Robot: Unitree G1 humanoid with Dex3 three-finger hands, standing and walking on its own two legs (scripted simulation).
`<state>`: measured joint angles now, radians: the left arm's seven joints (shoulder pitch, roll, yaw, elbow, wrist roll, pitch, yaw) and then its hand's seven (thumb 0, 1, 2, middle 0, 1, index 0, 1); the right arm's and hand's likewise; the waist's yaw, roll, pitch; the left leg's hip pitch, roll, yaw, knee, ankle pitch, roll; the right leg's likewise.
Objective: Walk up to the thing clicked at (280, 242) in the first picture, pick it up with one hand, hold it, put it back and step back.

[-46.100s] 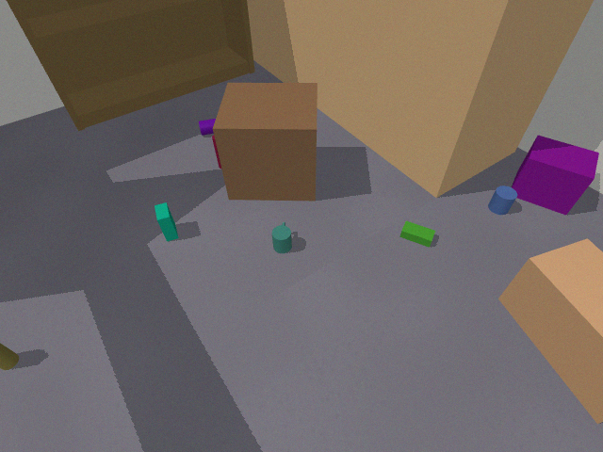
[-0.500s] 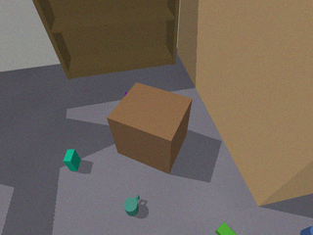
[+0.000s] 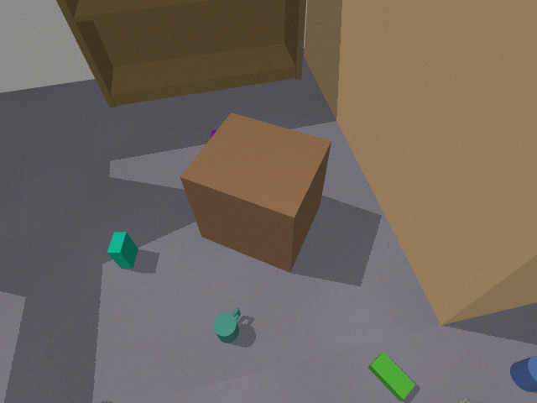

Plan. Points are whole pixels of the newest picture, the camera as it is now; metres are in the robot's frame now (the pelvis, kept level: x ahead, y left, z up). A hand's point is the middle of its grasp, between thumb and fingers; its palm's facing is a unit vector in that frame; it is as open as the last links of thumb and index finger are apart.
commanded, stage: step back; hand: left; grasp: from above
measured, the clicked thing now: (229, 324) +0.44 +0.18 -0.73
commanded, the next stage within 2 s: none
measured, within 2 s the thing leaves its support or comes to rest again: neither
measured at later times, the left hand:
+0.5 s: hand out of the picture +0.05 +0.29 -0.18, palm faces -0.10 -0.92 -0.37, open 7.4 cm
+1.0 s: hand out of the picture -0.06 +0.31 -0.16, palm faces -0.01 -0.93 -0.37, open 7.4 cm
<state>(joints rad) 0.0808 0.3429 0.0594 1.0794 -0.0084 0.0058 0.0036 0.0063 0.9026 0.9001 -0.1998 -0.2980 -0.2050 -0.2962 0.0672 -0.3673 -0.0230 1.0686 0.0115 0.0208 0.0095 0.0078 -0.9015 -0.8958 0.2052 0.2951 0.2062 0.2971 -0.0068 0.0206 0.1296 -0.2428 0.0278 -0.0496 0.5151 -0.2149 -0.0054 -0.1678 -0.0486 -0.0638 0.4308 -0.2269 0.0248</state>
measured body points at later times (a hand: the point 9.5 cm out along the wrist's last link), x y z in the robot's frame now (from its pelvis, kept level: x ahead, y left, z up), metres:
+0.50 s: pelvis -0.07 +0.04 -0.02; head +0.01 +0.04 +0.42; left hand +0.05 +0.34 -0.15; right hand +0.01 -0.27 -0.14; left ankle -0.03 +0.14 -0.74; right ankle -0.11 -0.09 -0.71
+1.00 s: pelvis -0.20 +0.05 -0.02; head -0.14 +0.07 +0.42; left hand -0.06 +0.36 -0.14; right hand -0.11 -0.26 -0.13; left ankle -0.18 +0.17 -0.74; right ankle -0.12 -0.08 -0.73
